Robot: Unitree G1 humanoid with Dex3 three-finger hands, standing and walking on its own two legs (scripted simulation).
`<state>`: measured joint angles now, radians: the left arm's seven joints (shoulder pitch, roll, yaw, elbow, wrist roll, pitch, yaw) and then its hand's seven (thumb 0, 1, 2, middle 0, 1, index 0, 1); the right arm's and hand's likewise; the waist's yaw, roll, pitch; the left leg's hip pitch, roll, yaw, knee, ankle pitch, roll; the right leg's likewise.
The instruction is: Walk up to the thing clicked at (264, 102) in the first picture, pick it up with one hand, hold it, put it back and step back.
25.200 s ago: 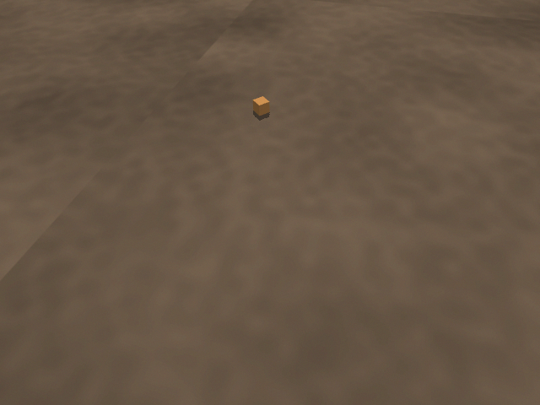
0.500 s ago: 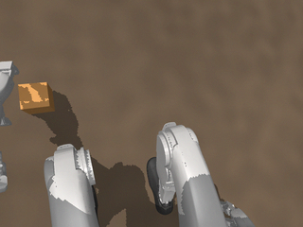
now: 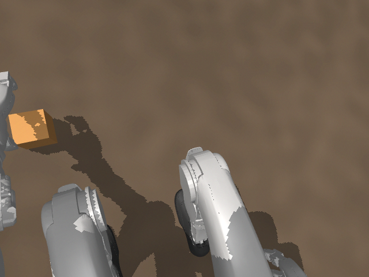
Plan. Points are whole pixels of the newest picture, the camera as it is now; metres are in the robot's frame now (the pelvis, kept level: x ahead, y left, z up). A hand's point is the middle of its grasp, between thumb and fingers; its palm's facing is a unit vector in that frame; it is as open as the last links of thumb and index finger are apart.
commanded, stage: approach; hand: left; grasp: from above
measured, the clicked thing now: (34, 129) +0.49 +0.25 -0.30
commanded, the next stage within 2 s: close in in 0.62 s
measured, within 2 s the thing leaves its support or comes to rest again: neither
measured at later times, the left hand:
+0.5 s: hand out of the picture +0.50 +0.28 -0.16, palm faces -0.43 -0.02 -0.90, open 14.0 cm
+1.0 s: hand (3, 128) +0.47 +0.28 -0.18, palm faces -0.45 -0.03 -0.89, open 13.8 cm
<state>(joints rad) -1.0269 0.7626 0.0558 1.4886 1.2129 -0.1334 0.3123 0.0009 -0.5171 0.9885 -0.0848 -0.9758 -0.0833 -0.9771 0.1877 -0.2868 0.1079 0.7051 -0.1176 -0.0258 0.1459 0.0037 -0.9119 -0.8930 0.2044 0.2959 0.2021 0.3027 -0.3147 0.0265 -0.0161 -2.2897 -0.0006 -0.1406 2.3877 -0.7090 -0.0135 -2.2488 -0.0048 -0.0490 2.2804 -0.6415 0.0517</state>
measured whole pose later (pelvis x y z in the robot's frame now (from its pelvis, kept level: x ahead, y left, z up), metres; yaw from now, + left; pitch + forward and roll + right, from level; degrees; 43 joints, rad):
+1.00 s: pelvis -0.01 +0.00 -0.01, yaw +0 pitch +33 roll -9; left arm -1.04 0.78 0.04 1.55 1.31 -0.23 0.43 0.00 -0.48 1.01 -0.10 -1.01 -0.10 -1.01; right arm 0.17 -0.29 0.11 0.72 -0.16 -0.08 0.15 0.00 -0.91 -0.89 0.20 0.30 0.20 0.30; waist -0.31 -0.02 -0.02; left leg -2.32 -0.02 -0.15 2.42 -0.69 -0.02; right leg -2.27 -0.01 -0.06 2.31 -0.63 0.05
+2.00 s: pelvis +0.00 +0.01 -0.04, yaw -5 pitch +29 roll -12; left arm -1.07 0.94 0.12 1.73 1.35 -0.26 0.59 0.00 -0.53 1.03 -0.09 -0.92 -0.06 -0.95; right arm 0.15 -0.33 0.22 0.71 -0.26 -0.18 0.25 0.00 -0.90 -0.90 0.20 0.30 0.20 0.30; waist -0.39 -0.10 0.11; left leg -2.34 -0.01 -0.23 2.55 -0.73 -0.02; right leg -2.27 0.02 -0.12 2.37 -0.63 0.06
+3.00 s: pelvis +0.00 +0.01 -0.03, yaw -6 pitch +27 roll -14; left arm -1.10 1.00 0.10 1.78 1.33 -0.22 0.64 0.00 -0.33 0.86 -0.25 -0.85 -0.24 -0.86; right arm 0.12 -0.36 0.29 0.66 -0.27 -0.25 0.28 0.00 -0.90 -0.90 0.20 0.30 0.20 0.30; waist -0.43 -0.13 0.18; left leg -2.32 0.00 -0.26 2.55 -0.73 -0.01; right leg -2.24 0.03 -0.14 2.34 -0.61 0.07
